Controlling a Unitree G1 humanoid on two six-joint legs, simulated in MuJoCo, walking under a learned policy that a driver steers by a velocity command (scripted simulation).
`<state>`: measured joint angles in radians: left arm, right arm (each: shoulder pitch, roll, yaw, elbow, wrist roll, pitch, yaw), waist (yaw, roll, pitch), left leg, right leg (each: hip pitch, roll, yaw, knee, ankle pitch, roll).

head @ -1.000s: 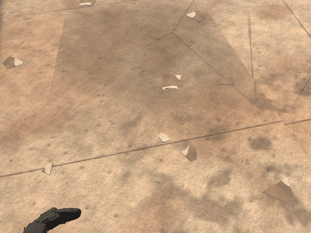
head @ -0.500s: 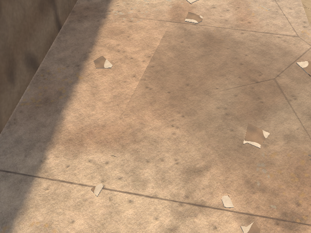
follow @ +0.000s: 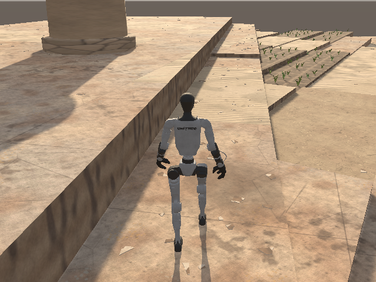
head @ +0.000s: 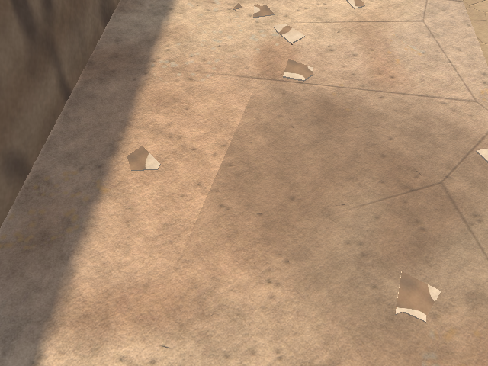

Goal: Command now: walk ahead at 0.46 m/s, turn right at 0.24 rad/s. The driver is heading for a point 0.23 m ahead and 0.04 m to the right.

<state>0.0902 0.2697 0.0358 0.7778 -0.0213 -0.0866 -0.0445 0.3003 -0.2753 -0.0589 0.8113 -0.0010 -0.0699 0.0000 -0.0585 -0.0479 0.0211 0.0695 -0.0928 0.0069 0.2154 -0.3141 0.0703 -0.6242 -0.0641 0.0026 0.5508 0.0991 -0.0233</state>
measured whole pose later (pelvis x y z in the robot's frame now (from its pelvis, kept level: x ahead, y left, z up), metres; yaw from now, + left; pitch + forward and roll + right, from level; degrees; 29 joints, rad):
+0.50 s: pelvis +0.20 -0.02 +0.00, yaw -4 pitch +1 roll -2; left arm 0.14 0.24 0.02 0.87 0.02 -0.03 -0.02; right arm 0.19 -0.26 -0.04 0.83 -0.01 0.00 -0.04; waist 0.00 0.03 0.01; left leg -0.34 0.08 -0.06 0.51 -0.17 -0.05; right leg -0.25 0.08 -0.02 0.46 -0.22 -0.05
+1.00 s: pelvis +0.24 +0.00 +0.00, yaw -4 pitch -1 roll +0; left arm 0.16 0.25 0.02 1.03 0.00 0.01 0.02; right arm 0.13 -0.23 -0.04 0.99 0.00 0.00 -0.03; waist 0.01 0.00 0.04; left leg -0.23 0.01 -0.02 0.51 -0.26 -0.01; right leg -0.15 0.01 0.01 0.49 -0.32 0.00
